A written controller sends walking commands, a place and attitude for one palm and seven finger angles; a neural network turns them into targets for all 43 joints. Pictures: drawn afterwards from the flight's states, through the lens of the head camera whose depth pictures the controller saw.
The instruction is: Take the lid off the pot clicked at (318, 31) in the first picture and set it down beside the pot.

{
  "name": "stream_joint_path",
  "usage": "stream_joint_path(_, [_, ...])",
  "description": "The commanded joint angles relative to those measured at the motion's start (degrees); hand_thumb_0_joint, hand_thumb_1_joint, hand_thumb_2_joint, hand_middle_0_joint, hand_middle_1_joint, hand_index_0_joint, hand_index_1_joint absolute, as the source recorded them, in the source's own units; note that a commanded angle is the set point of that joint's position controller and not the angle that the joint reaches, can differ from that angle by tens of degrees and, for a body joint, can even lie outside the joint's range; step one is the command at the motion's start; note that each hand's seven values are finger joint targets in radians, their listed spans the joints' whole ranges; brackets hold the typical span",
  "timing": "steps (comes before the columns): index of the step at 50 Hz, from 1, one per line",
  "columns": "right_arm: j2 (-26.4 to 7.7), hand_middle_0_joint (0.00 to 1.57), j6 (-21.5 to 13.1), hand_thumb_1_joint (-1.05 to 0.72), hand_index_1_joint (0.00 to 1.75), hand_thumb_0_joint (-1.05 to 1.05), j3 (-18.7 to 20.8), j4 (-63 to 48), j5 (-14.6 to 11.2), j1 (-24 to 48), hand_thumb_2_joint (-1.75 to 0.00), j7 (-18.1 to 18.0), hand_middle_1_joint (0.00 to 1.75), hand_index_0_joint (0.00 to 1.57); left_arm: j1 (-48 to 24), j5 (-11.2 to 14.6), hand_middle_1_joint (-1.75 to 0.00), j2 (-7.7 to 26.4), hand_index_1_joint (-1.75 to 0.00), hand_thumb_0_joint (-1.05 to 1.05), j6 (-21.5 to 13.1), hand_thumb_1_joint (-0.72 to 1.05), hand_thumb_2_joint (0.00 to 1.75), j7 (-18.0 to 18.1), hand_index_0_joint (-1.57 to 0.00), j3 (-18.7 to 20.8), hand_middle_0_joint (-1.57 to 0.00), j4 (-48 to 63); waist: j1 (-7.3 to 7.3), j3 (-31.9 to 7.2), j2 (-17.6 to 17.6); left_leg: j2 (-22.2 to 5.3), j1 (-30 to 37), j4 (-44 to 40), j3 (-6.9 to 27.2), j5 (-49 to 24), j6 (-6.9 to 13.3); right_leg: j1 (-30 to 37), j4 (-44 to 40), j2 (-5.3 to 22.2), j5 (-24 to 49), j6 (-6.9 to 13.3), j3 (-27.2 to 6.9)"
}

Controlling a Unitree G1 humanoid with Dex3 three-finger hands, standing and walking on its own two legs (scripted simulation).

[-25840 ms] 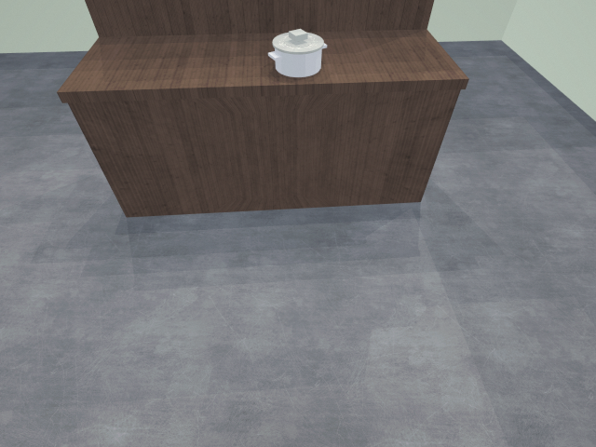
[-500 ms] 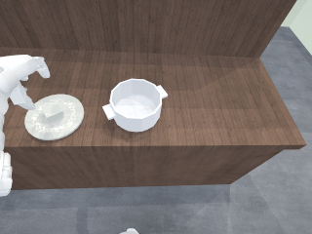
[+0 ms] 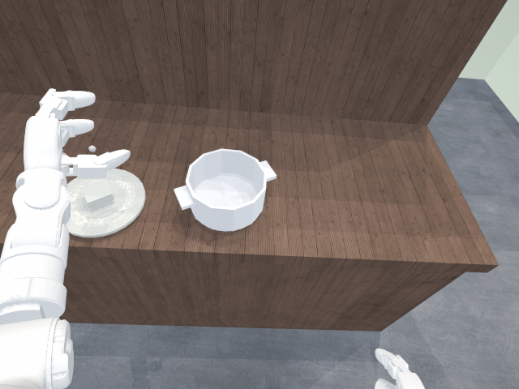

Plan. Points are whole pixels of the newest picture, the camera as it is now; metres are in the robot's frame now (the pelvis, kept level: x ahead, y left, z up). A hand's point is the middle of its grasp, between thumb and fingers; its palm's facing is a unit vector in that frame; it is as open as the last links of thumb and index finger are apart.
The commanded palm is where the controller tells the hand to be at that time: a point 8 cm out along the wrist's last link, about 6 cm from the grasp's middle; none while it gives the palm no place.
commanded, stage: draw the hand back to the body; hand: left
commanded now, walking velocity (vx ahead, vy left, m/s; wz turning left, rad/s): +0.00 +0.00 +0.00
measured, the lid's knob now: (97, 193) +0.49 +0.36 -0.08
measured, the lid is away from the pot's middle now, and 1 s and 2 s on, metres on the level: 0.28 0.28 0.28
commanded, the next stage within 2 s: step back with the hand held close in 1.50 s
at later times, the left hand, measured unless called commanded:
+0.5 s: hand (109, 179) +0.35 +0.23 +0.14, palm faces +0.46 -0.83 -0.33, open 8.6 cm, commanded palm +0.29 +0.26 +0.16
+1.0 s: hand (116, 233) +0.26 +0.19 +0.15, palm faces +0.43 -0.84 -0.34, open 7.4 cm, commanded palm +0.21 +0.23 +0.17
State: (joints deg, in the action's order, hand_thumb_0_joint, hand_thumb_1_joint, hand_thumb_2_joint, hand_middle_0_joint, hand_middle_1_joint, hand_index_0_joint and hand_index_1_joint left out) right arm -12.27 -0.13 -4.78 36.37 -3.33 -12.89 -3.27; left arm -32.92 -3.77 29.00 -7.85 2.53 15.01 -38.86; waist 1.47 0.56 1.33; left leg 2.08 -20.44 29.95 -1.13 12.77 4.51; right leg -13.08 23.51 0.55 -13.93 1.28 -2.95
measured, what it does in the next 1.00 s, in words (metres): shifts its weight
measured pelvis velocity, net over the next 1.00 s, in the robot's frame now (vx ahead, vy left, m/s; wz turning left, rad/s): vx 0.03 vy -0.08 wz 0.01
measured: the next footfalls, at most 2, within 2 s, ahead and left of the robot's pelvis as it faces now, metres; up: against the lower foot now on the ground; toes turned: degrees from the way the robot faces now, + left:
none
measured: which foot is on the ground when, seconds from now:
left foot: down 0.00-1.00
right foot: down 0.00-1.00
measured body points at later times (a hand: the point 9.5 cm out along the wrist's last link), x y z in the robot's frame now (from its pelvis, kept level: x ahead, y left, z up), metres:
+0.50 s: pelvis +0.04 -0.07 +0.00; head +0.04 -0.08 +0.45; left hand +0.32 +0.27 +0.16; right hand +0.19 -0.33 -0.10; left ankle +0.03 +0.06 -0.74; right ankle -0.02 -0.18 -0.74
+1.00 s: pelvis +0.03 -0.08 +0.00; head +0.01 -0.10 +0.45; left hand +0.23 +0.23 +0.17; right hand +0.22 -0.30 -0.08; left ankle +0.03 +0.06 -0.74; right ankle -0.02 -0.18 -0.74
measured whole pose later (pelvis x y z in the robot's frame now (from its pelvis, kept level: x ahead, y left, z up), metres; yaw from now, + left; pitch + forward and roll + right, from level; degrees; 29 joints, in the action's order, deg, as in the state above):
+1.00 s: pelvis +0.03 -0.08 +0.00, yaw +1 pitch -3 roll -1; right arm -14.4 -5.1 -1.5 38.1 -1.5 -9.1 -4.4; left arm 13.4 5.0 20.0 -3.9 4.7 17.6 9.6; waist -2.7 1.1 -4.1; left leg -1.9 -8.3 25.5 1.0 13.7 -1.1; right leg -2.0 21.4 -3.1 -15.9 2.1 -0.8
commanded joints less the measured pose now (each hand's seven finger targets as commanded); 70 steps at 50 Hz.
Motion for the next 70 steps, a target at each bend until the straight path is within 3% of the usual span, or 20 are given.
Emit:
stream_joint_path(1, [-11.1,0.20,-3.0,-0.90,0.30,0.00,4.9,-5.3,0.1,0.6,-0.90,-0.1,0.30,0.20,-15.3,3.9,-0.79,12.1,-0.79,0.00,-2.9,0.23,0.62,2.4,-0.29,3.9,-0.29,16.6,0.01,-16.2,-11.1,-7.2,20.2,-6.4,8.0,-5.4,-5.3,-4.7,-2.4,-0.5,7.0,2.2,4.0])
stream_joint_path(5, [-11.6,0.20,-3.7,-0.90,0.30,0.00,5.5,-5.5,0.3,1.2,-0.90,0.2,0.30,0.20,-10.7,4.4,-0.73,14.7,-0.73,0.00,-2.5,0.32,0.65,3.0,-0.27,7.2,-0.27,23.2,-0.61,-17.6,-10.1,-6.7,21.1,-4.9,6.2,-13.0,-4.8,-1.6,-2.4,-0.6,11.0,2.0,4.2])
stream_joint_path(8, [-11.9,0.20,-3.5,-0.90,0.30,0.00,5.9,-5.0,0.4,1.7,-0.90,0.0,0.30,0.20,-4.9,4.6,-0.68,16.9,-0.68,0.00,-1.5,0.39,0.68,3.5,-0.27,10.3,-0.27,24.8,-1.16,-16.4,-5.6,-6.0,18.4,-3.9,4.1,-16.4,-4.0,1.7,-2.1,-0.5,15.3,1.8,4.2])
stream_joint_path(10, [-11.6,0.20,-3.2,-0.90,0.30,0.00,6.1,-4.9,0.2,2.2,-0.90,-0.2,0.30,0.20,-2.8,5.2,-0.65,12.7,-0.65,0.00,-0.7,0.43,0.70,3.2,-0.26,7.5,-0.26,26.1,-0.67,-15.0,-5.1,-5.6,18.1,-3.8,2.9,-16.3,-3.5,1.6,-2.3,-0.8,16.1,1.6,4.3])
stream_joint_path(14, [-11.0,0.20,-4.4,-0.90,0.30,0.00,6.1,-5.3,0.2,3.4,-0.90,-0.3,0.30,0.20,-0.4,5.3,-0.58,13.2,-0.58,0.00,-0.6,0.51,0.74,3.6,-0.25,8.3,-0.25,36.8,-1.18,-18.7,-12.0,-4.9,22.9,-3.0,2.1,-22.0,-3.2,3.4,-2.6,-1.0,19.5,1.5,4.0])
stream_joint_path(16, [-11.0,0.20,-4.5,-0.90,0.30,0.00,6.2,-4.9,0.3,3.7,-0.90,-0.3,0.30,0.20,4.5,5.7,-0.55,13.6,-0.55,0.00,0.2,0.56,0.75,4.0,-0.24,10.0,-0.24,37.0,-1.55,-17.4,-8.6,-4.7,21.3,-2.5,1.5,-22.0,-2.8,4.9,-2.4,-0.8,21.9,1.3,4.0])
stream_joint_path(17, [-11.2,0.20,-4.2,-0.90,0.30,0.00,6.4,-4.4,0.4,3.9,-0.90,-0.5,0.30,0.20,8.0,6.0,-0.54,13.9,-0.54,0.00,1.0,0.58,0.76,4.1,-0.24,11.4,-0.24,33.7,-1.70,-15.0,-3.9,-4.5,18.9,-2.1,0.8,-20.3,-2.2,5.4,-2.3,-0.8,23.4,1.1,4.0])
stream_joint_path(20, [-11.0,0.20,-3.7,-0.90,0.30,0.00,6.6,-4.7,0.2,5.4,-0.90,-0.8,0.30,0.20,10.7,6.8,-0.49,12.3,-0.49,0.00,1.7,0.64,0.79,3.8,-0.23,10.7,-0.23,34.3,-1.72,-12.4,-0.5,-3.8,16.6,-2.1,-0.8,-17.0,-1.8,6.0,-2.5,-0.2,25.8,0.4,3.7])
stream_joint_path(24, [-9.8,0.20,-5.2,-0.90,0.30,0.00,6.1,-5.7,0.4,7.7,-0.90,-0.8,0.30,0.20,12.2,7.0,-0.43,11.7,-0.43,0.00,1.0,0.73,0.83,3.6,-0.22,10.4,-0.22,44.5,-2.22,-15.0,-6.9,-3.1,20.5,-1.3,-1.7,-19.6,-1.5,7.4,-2.6,0.2,30.7,0.0,2.9])
stream_joint_path(28, [-10.0,0.20,-5.2,-0.90,0.30,0.00,6.3,-5.2,0.5,8.3,-0.90,-1.1,0.30,0.20,18.3,7.6,-0.36,12.2,-0.36,0.00,1.7,0.81,0.86,3.6,-0.21,12.7,-0.21,42.2,-2.68,-10.8,-2.0,-3.1,18.7,-1.3,-1.9,-17.5,-1.5,6.5,-3.0,0.6,31.5,-0.6,2.9])
stream_joint_path(31, [-9.4,0.20,-5.4,-0.90,0.30,0.00,6.1,-6.0,0.6,9.7,-0.90,-1.2,0.30,0.20,21.1,8.1,-0.32,10.2,-0.32,0.00,1.6,0.88,0.89,3.2,-0.20,11.8,-0.20,45.1,-2.82,-10.2,-1.9,-3.0,18.9,-1.8,-2.4,-15.4,-1.4,6.1,-3.3,0.9,30.1,-1.1,2.6])
stream_joint_path(34, [-8.8,0.20,-6.3,-0.90,0.30,0.00,5.7,-6.7,0.7,10.4,-0.90,-1.2,0.30,0.20,22.3,8.3,-0.30,8.1,-0.30,0.00,0.8,0.90,0.90,3.0,-0.20,10.1,-0.20,50.5,-2.85,-11.2,-5.9,-2.9,21.0,-2.4,-2.3,-15.6,-1.5,5.9,-3.9,0.5,27.7,-0.8,2.6])
stream_joint_path(42, [-8.4,0.20,-7.2,-0.90,0.30,0.00,5.6,-7.3,1.1,11.5,-0.90,-1.6,0.30,0.20,31.9,8.9,-0.30,5.6,-0.30,0.00,0.6,0.90,0.90,3.0,-0.20,9.9,-0.20,54.2,-3.53,-7.5,-2.3,-3.2,20.6,-3.8,-1.5,-12.5,-1.3,4.3,-5.7,0.4,21.1,-0.8,2.9])
stream_joint_path(45, [-7.8,0.20,-8.0,-0.90,0.30,0.00,5.3,-8.0,1.4,12.1,-0.90,-1.6,0.30,0.20,32.3,8.7,-0.30,5.2,-0.30,0.00,-0.3,0.90,0.90,3.1,-0.20,9.0,-0.20,61.0,-3.63,-8.4,-6.4,-3.3,22.2,-4.5,-1.1,-12.2,-1.5,4.1,-6.3,0.2,18.3,-0.4,3.1])
stream_joint_path(48, [-7.9,0.20,-8.5,-0.90,0.30,0.00,5.4,-7.8,1.7,12.0,-0.90,-1.6,0.30,0.20,37.0,8.6,-0.30,5.8,-0.30,0.00,-0.6,0.90,0.90,3.3,-0.20,10.3,-0.20,63.6,-4.07,-8.9,-5.0,-3.5,22.5,-4.6,-0.6,-13.5,-1.7,5.0,-6.3,0.2,19.2,-0.2,3.1])
stream_joint_path(51, [-7.8,0.20,-7.9,-0.90,0.30,0.00,5.3,-8.0,1.7,12.2,-0.90,-1.7,0.30,0.20,42.1,8.9,-0.30,2.5,-0.30,0.00,0.1,0.90,0.90,2.8,-0.20,8.3,-0.20,61.7,-3.87,-4.9,-1.7,-3.8,20.6,-5.2,-0.6,-11.3,-1.7,3.3,-6.9,0.1,16.2,-0.4,3.5])
stream_joint_path(56, [-7.3,0.20,-8.7,-0.90,0.30,0.00,5.1,-9.0,2.1,12.6,-0.90,-1.5,0.30,0.20,47.7,8.5,-0.30,2.7,-0.30,0.00,-0.6,0.90,0.90,2.8,-0.20,8.2,-0.20,70.4,-4.69,-6.3,-5.9,-3.9,21.3,-5.7,0.1,-11.5,-1.8,4.2,-6.7,0.1,14.8,0.1,3.4])
stream_joint_path(62, [-7.3,0.20,-8.6,-0.90,0.30,0.00,5.1,-9.4,2.4,12.4,-0.90,-1.3,0.30,0.20,55.1,8.4,-0.30,0.9,-0.30,0.00,0.0,0.90,0.90,2.8,-0.20,7.4,-0.20,73.8,-4.58,-4.1,-2.3,-4.4,19.4,-5.9,0.7,-11.0,-2.1,3.7,-6.6,0.0,13.7,0.2,3.6])
stream_joint_path(67, [-6.8,0.20,-9.3,-0.90,0.30,0.00,4.9,-10.4,2.7,12.4,-0.90,-1.0,0.30,0.20,59.8,7.8,-0.30,0.2,-0.30,0.00,-0.5,0.90,0.90,2.8,-0.20,6.2,-0.20,81.5,-5.04,-5.0,-7.8,-4.5,19.6,-6.3,1.5,-10.4,-2.6,3.8,-6.2,0.0,11.4,0.7,3.7])
stream_joint_path(70, [-6.9,0.20,-9.1,-0.90,0.30,0.00,4.9,-9.6,2.6,12.0,-0.90,-1.4,0.30,0.20,58.2,7.8,-0.30,0.8,-0.30,0.00,0.1,0.90,0.90,3.4,-0.20,7.1,-0.20,78.9,-4.47,-2.6,-4.3,-4.7,18.2,-6.8,2.1,-8.2,-2.7,2.8,-6.7,-0.3,9.0,0.6,3.8])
